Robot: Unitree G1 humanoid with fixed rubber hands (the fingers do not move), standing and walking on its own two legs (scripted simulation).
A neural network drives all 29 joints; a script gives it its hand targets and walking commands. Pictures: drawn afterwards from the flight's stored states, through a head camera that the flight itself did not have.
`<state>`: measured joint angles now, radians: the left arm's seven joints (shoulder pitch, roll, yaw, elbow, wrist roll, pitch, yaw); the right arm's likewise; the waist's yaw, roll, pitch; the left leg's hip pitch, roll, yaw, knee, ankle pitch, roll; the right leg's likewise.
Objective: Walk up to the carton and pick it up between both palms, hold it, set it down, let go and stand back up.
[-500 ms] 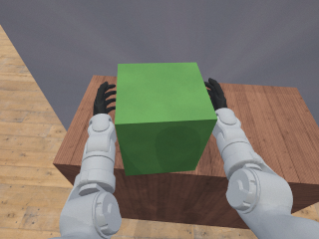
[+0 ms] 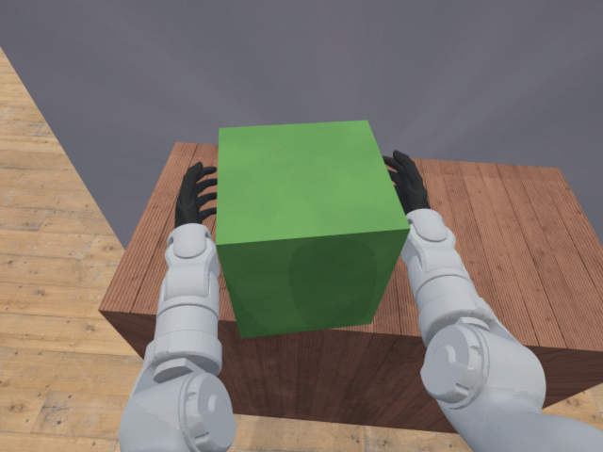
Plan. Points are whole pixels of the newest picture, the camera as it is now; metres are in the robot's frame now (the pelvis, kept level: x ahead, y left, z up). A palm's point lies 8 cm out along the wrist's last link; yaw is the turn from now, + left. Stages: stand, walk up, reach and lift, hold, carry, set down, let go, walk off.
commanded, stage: set down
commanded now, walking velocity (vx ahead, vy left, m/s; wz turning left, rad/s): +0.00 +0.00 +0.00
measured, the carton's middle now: (301, 234) +0.42 +0.06 +0.04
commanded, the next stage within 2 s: none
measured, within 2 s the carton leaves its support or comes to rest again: neither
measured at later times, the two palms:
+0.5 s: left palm (192, 223) +0.38 +0.20 +0.09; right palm (414, 211) +0.43 -0.10 +0.10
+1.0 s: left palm (195, 225) +0.39 +0.21 +0.07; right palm (430, 199) +0.46 -0.12 +0.10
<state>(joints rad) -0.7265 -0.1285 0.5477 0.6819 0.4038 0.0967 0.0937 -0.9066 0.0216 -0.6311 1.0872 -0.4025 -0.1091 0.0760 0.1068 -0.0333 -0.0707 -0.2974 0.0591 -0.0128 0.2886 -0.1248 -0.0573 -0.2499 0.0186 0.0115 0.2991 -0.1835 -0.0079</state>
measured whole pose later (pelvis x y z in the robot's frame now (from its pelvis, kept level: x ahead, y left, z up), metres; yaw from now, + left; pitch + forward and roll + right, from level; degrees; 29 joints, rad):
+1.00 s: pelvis -0.02 +0.01 -0.01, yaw -1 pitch +18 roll -2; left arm -0.95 0.08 0.11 1.18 -0.09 -0.04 0.21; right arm -1.13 -0.29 0.01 1.46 0.24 -0.11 0.00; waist 0.17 -0.01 -0.21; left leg -0.62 0.09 0.00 0.48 -0.16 -0.06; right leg -0.55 0.05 0.01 0.41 -0.17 -0.01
